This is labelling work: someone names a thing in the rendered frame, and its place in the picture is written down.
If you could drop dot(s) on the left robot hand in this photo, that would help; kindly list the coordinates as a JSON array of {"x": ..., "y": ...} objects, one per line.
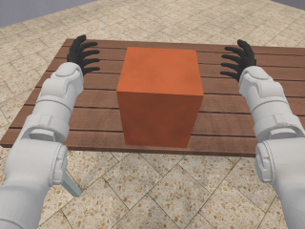
[{"x": 76, "y": 54}]

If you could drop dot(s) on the left robot forearm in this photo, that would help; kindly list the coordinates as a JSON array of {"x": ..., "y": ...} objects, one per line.
[{"x": 51, "y": 115}]

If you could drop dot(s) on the robot left upper arm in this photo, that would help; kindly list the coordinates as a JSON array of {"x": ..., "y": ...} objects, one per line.
[{"x": 35, "y": 166}]

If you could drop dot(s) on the right robot hand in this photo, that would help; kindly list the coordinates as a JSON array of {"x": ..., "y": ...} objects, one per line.
[{"x": 245, "y": 60}]

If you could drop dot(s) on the table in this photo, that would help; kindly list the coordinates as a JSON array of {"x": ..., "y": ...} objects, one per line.
[{"x": 224, "y": 125}]

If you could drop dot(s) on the right robot forearm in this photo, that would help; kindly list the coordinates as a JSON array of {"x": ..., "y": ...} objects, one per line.
[{"x": 271, "y": 112}]

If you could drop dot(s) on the carton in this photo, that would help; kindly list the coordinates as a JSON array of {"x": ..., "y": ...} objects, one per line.
[{"x": 159, "y": 95}]

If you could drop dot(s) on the robot right upper arm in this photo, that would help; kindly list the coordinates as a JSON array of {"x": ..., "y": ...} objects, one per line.
[{"x": 281, "y": 163}]

